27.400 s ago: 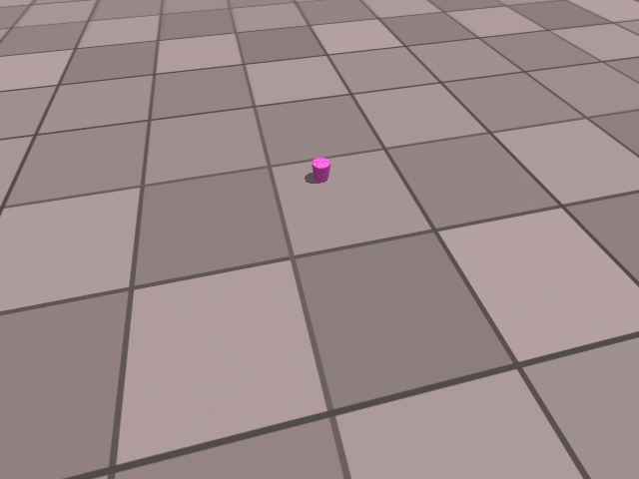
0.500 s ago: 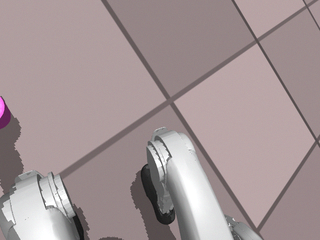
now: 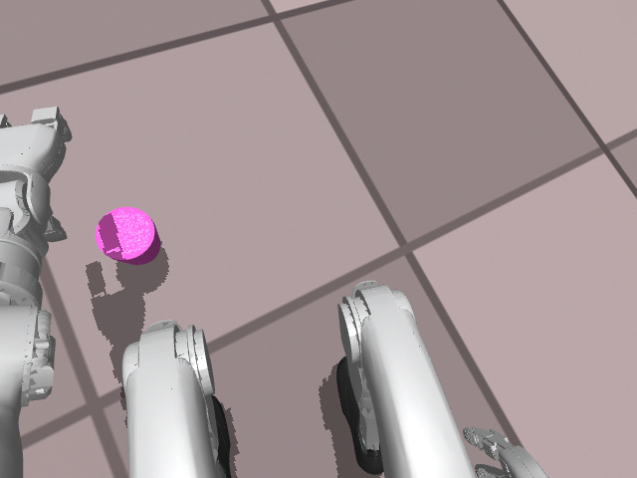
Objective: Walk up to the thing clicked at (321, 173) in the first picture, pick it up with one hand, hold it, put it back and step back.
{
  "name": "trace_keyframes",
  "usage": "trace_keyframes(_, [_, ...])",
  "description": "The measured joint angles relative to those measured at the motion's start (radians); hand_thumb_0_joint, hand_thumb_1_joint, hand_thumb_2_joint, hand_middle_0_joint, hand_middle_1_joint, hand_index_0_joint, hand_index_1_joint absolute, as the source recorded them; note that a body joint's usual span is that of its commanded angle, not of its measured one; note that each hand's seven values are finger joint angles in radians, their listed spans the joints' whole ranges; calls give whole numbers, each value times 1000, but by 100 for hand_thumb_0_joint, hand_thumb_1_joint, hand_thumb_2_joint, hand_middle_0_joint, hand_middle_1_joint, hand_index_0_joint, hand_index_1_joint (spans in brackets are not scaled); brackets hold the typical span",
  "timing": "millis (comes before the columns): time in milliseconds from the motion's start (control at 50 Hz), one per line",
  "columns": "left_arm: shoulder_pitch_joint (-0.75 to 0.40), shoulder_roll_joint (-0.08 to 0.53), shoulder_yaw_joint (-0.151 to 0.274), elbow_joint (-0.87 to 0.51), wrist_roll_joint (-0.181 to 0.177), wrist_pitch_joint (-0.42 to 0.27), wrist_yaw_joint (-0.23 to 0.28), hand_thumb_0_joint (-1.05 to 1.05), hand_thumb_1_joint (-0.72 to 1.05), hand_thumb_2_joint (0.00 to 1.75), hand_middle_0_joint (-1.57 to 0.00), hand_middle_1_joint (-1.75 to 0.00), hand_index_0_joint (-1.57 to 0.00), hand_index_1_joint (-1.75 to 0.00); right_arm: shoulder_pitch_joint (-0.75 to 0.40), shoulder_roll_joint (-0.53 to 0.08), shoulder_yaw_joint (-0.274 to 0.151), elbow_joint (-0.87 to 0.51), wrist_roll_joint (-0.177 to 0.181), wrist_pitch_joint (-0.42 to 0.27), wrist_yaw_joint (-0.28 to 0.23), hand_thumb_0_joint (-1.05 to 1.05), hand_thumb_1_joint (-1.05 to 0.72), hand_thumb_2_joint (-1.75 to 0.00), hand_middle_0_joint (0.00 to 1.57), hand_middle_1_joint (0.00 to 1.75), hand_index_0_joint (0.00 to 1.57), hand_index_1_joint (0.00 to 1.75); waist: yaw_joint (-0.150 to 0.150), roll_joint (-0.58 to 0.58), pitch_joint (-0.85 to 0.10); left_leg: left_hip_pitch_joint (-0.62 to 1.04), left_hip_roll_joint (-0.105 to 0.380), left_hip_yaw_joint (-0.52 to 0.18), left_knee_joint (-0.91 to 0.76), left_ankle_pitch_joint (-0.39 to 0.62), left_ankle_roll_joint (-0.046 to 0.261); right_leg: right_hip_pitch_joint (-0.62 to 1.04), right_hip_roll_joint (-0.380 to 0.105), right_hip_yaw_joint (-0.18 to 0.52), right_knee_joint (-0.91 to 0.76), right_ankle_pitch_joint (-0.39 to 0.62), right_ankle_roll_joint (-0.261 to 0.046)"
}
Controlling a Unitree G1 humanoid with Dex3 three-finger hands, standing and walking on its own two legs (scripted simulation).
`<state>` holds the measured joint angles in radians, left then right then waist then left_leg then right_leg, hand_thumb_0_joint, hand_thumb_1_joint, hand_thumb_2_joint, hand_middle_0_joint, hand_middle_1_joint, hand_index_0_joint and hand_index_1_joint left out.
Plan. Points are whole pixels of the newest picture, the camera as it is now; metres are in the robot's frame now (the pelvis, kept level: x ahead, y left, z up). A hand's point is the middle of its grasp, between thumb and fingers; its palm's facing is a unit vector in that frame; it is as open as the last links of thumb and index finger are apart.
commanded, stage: withdraw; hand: left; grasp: from above
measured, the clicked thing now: (133, 240) +0.50 +0.24 -0.32
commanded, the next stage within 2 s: home in 0.40 s
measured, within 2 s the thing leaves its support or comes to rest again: neither
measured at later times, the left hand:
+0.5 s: hand (90, 216) +0.50 +0.27 -0.19, palm faces -0.42 -0.04 -0.91, open 13.7 cm
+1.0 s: hand (40, 229) +0.43 +0.26 -0.05, palm faces -0.36 -0.39 -0.85, open 9.8 cm
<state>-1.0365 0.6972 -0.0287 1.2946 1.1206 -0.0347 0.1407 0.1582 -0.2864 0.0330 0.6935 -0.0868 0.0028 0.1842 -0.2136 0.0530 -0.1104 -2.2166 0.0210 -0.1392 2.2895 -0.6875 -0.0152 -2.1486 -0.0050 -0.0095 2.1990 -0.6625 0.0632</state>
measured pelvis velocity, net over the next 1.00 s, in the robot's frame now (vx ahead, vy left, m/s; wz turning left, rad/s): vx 0.00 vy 0.00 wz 0.03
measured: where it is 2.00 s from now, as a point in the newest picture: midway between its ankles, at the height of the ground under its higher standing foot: (294, 457)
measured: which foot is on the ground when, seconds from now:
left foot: down 0.00-1.00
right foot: down 0.00-1.00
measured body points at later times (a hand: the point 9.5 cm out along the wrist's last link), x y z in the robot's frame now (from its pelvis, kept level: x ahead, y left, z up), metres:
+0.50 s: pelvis -0.01 +0.00 -0.04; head +0.24 +0.07 +0.33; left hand +0.51 +0.27 -0.14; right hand +0.00 -0.27 -0.13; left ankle +0.08 +0.13 -0.34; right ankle +0.10 -0.15 -0.33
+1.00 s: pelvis +0.00 +0.00 +0.06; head +0.20 +0.04 +0.46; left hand +0.44 +0.28 +0.00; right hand +0.10 -0.27 -0.07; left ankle +0.08 +0.13 -0.34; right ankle +0.10 -0.15 -0.34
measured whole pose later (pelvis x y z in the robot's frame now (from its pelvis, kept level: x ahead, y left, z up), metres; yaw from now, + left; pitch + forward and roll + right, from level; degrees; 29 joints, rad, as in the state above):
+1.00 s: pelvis +0.00 +0.00 +0.06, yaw +2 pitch +35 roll -6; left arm -0.63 0.54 0.03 0.81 0.78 0.03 0.06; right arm 0.20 -0.29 -0.03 0.63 -0.02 0.07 0.11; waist -0.13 0.07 -0.18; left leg -2.05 0.03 -0.11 2.11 -0.68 -0.02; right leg -1.99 -0.02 -0.01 2.03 -0.66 0.07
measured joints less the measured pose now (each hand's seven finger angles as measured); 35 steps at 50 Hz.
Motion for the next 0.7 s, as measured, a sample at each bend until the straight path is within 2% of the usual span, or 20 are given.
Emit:
trace_keyframes(60, [-10,-7,-20,-13,-5,-36,-52,0,-55,103,-9,-101,-8,-103,2,-13,5,-25,5,14,-36,0,-92,-91,20,30,20,30,1,-7,6,26,-2,5,-34,18,0,26,-4,0,-31,14,-5])
trace_keyframes(140, [-27,-14,-39,6,14,-87,-45,0,-53,103,-10,-101,-9,-103,7,-29,19,-38,6,27,-73,0,-91,-91,20,30,20,30,-9,-26,11,35,-4,7,-57,37,-1,34,-7,-1,-49,30,-14])
trace_keyframes(280, [-70,10,-33,151,93,-135,62,0,-51,102,-11,-100,-10,-102,12,-42,51,-30,-16,23,-92,0,-91,-91,20,30,20,30,-56,-46,34,-13,-12,0,-21,56,-2,-9,-6,-2,-16,44,-17])
trace_keyframes(380, [-88,48,11,236,138,-154,146,0,-50,101,-12,-100,-11,-101,28,-33,74,-20,-41,3,-85,0,-91,-91,20,30,20,30,-86,-55,73,-74,-19,-12,41,62,-3,-62,-1,-5,40,48,-12])
trace_keyframes(460, [-78,81,62,235,166,-159,206,0,-49,99,-13,-99,-13,-100,47,-13,87,-11,-59,-17,-77,0,-91,-90,20,30,20,30,-100,-59,100,-119,-24,-21,88,61,-6,-102,3,-7,82,47,-9])
trace_keyframes(520, [-59,90,88,195,162,-145,233,0,-46,97,-15,-97,-15,-98,63,8,87,2,-66,-29,-69,0,-90,-90,20,30,20,30,-99,-57,105,-142,-26,-22,112,54,-6,-125,5,-4,105,40,-8])
trace_keyframes(580, [-30,78,102,127,138,-115,238,0,-44,95,-16,-96,-17,-96,74,28,77,13,-61,-34,-60,0,-90,-90,20,30,20,30,-90,-46,95,-151,-25,-19,118,42,-6,-135,5,-1,113,29,-5])
trace_keyframes(700, [9,22,86,30,67,-45,180,0,-38,91,-20,-90,-20,-90,68,53,51,24,-30,-20,-49,0,-90,-90,20,30,21,30,-56,-18,47,-108,-15,-7,80,10,-1,-99,2,6,78,3,3])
